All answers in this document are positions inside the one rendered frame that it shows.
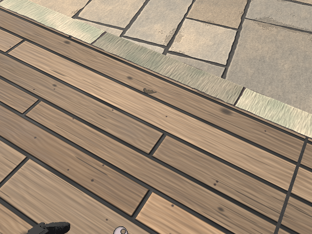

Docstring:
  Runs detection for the left robot hand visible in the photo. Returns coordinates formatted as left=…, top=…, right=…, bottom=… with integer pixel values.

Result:
left=26, top=221, right=70, bottom=234

